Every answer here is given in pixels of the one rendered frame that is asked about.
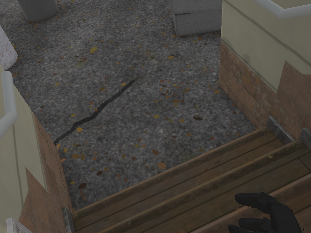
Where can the stairs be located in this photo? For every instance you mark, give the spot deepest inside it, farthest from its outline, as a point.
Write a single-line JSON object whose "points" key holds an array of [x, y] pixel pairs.
{"points": [[198, 196]]}

